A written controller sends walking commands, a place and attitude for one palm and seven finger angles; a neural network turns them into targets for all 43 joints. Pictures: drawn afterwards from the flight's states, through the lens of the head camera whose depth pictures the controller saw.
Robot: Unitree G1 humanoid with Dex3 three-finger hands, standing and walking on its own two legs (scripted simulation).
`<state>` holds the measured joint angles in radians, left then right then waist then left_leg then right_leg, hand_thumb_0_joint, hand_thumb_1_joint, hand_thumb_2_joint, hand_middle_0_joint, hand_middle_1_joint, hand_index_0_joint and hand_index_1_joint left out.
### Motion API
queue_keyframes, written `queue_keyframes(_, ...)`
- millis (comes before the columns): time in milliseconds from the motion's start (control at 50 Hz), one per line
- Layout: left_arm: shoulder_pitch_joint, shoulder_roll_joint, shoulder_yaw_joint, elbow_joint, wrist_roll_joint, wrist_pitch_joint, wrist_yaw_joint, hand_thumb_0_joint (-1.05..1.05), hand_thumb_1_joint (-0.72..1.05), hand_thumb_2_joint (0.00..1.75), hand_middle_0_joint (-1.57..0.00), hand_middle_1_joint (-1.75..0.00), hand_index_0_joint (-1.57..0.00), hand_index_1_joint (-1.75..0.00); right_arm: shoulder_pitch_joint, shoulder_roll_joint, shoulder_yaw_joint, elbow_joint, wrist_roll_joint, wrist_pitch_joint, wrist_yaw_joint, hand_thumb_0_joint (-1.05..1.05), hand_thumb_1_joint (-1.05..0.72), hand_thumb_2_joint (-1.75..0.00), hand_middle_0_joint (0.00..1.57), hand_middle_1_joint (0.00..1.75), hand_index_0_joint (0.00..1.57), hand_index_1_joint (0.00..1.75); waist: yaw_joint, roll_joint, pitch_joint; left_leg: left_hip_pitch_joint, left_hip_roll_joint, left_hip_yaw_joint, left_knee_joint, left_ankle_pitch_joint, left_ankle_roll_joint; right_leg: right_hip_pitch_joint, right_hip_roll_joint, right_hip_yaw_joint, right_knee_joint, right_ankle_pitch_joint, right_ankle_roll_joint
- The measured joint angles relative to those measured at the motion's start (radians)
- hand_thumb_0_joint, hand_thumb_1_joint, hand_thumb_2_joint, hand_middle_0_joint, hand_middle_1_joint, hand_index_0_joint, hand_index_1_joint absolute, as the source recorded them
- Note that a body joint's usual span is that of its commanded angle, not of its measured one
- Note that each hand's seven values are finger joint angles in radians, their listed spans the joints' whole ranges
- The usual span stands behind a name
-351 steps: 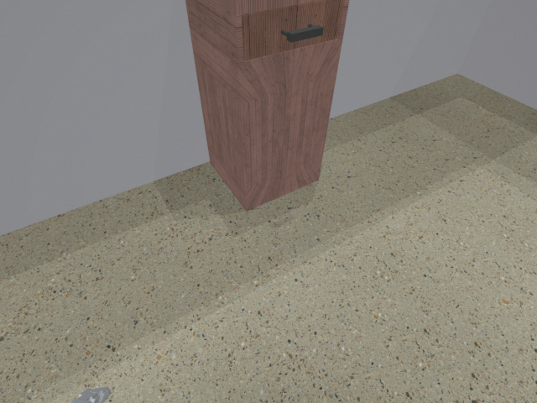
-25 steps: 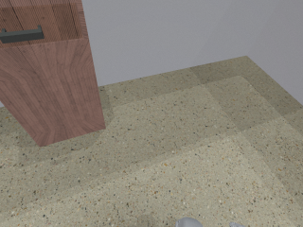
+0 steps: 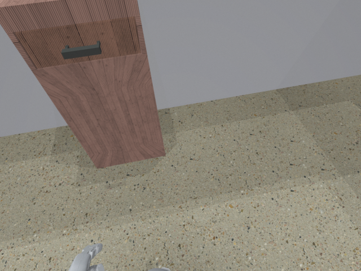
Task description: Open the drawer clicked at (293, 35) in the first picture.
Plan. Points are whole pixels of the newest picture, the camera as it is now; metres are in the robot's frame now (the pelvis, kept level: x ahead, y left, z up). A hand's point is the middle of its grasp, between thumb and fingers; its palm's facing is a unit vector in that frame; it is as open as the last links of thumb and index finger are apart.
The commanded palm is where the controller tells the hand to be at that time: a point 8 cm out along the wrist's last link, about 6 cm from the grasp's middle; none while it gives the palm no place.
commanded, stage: turn to face it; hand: left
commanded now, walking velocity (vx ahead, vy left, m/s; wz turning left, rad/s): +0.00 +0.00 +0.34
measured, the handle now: (82, 48) +0.84 +0.37 +0.07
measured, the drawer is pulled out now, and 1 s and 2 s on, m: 0.00 0.00 0.00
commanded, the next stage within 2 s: take the last steps up to it in 0.14 s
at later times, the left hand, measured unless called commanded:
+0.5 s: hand out of the picture -0.05 +0.25 -0.18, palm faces +0.22 -0.95 -0.21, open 7.4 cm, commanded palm none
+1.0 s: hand (113, 241) +0.23 +0.20 -0.16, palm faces +0.16 -0.96 -0.21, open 7.3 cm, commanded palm none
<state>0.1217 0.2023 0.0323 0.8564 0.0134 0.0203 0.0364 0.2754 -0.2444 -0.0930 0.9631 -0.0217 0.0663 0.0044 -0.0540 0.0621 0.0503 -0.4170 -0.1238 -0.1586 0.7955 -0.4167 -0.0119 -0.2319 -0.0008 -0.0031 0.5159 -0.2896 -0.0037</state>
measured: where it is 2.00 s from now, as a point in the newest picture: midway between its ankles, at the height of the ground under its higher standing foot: (180, 246)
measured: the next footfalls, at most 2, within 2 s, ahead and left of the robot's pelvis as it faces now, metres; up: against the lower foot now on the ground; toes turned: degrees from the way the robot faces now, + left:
left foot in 0.36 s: -0.01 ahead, +0.15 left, +0.00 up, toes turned +12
right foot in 0.92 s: +0.28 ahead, -0.06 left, +0.00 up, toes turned +2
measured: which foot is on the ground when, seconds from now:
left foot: up 0.00-0.34, down 0.36-0.92, up 0.94-1.00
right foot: down 0.00-0.36, up 0.38-0.90, down 0.92-1.00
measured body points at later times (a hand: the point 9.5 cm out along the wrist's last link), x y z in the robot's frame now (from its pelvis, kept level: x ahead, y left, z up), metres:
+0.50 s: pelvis +0.01 +0.05 +0.01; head +0.01 +0.08 +0.45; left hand -0.06 +0.30 -0.16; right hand +0.14 -0.17 -0.12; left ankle -0.05 +0.14 -0.73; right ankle +0.00 -0.09 -0.67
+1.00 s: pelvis +0.15 +0.01 -0.02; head +0.17 -0.01 +0.43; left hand +0.22 +0.25 -0.15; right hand +0.06 -0.22 -0.17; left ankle -0.01 +0.13 -0.67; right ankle +0.24 -0.06 -0.74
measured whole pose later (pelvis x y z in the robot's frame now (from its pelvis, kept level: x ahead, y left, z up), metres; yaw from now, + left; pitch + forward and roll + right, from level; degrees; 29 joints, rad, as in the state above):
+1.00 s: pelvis +0.15 +0.01 -0.02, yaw +10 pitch -3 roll +1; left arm 0.12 0.16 0.04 1.00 0.01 -0.07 -0.01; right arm 0.47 -0.15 -0.04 1.18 -0.02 -0.01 -0.01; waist -0.05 0.04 0.09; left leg -0.20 0.05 0.00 1.04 -0.49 0.02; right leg -0.37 -0.03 -0.15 0.64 -0.22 -0.07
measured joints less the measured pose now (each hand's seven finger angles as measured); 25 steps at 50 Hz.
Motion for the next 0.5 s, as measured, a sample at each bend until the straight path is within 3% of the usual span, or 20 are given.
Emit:
queue_keyframes(80,0.044,-0.016,-0.005,0.024,0.001,0.004,-0.003,0.00,0.90,0.90,-0.20,-0.30,-0.21,-0.30,-0.007,-0.022,-0.011,-0.002,-0.004,0.007,0.011,0.01,-0.91,-0.90,0.20,0.30,0.20,0.30,-0.001,0.002,0.002,-0.082,0.057,0.083,0.295,0.019,-0.029,0.043,-0.030,-0.044,-0.029,0.009,-0.008)
queue_keyframes(140,0.070,-0.021,-0.006,0.040,0.005,-0.002,-0.005,0.00,0.90,0.90,-0.20,-0.30,-0.21,-0.30,-0.017,-0.029,-0.012,0.002,-0.004,0.010,0.014,0.01,-0.91,-0.90,0.20,0.30,0.20,0.30,0.006,-0.008,0.005,-0.082,0.105,0.102,0.343,0.049,-0.045,0.056,-0.051,-0.076,-0.033,0.005,-0.005)
queue_keyframes(220,0.104,-0.023,-0.006,0.057,0.013,-0.012,-0.009,0.00,0.90,0.90,-0.20,-0.30,-0.21,-0.30,-0.051,-0.029,-0.004,0.013,-0.001,0.015,0.013,0.00,-0.91,-0.90,0.20,0.30,0.19,0.30,0.033,-0.033,0.017,-0.018,0.143,0.117,0.222,0.007,-0.056,0.053,-0.079,-0.103,-0.020,-0.004,0.004)
queue_keyframes(300,0.138,-0.011,-0.002,0.083,0.020,-0.015,-0.013,0.00,0.90,0.90,-0.20,-0.30,-0.21,-0.30,-0.102,-0.019,0.013,0.013,0.006,0.003,0.008,0.01,-0.91,-0.90,0.20,0.30,0.19,0.30,0.065,-0.060,0.032,0.079,0.148,0.151,0.011,-0.029,-0.048,0.035,-0.105,-0.122,0.008,-0.016,0.025)
queue_keyframes(360,0.174,0.006,0.005,0.112,0.014,-0.012,-0.017,0.00,0.90,0.90,-0.20,-0.30,-0.21,-0.30,-0.121,-0.010,0.029,0.003,0.005,-0.028,0.008,0.01,-0.91,-0.90,0.20,0.30,0.19,0.30,0.081,-0.073,0.022,0.189,0.141,0.185,-0.218,0.058,-0.029,0.016,-0.118,-0.139,0.057,-0.045,0.052)
queue_keyframes(400,0.192,0.031,0.014,0.141,0.009,0.003,-0.019,0.00,0.90,0.90,-0.20,-0.30,-0.21,-0.30,-0.129,0.016,0.039,0.004,0.000,-0.054,0.008,0.00,-0.91,-0.90,0.20,0.30,0.19,0.30,0.096,-0.111,0.018,0.201,0.119,0.202,-0.227,0.076,0.013,-0.024,-0.131,-0.107,0.168,-0.133,0.048)
queue_keyframes(440,0.212,0.042,0.018,0.172,0.013,0.019,-0.019,0.00,0.90,0.90,-0.20,-0.30,-0.21,-0.30,-0.118,0.038,0.053,-0.002,-0.006,-0.070,0.007,0.00,-0.91,-0.90,0.20,0.30,0.19,0.30,0.104,-0.115,0.003,0.227,0.126,0.212,-0.233,0.066,0.039,-0.081,-0.105,-0.084,0.330,-0.213,0.039)
queue_keyframes(500,0.215,0.046,0.019,0.210,0.016,0.021,-0.032,0.00,0.91,0.90,-0.20,-0.30,-0.20,-0.30,-0.079,0.068,0.068,0.004,-0.007,-0.092,-0.009,0.00,-0.91,-0.90,0.20,0.30,0.20,0.30,0.089,-0.100,-0.016,0.292,0.132,0.201,-0.317,0.093,0.046,-0.157,-0.084,-0.077,0.494,-0.149,0.032)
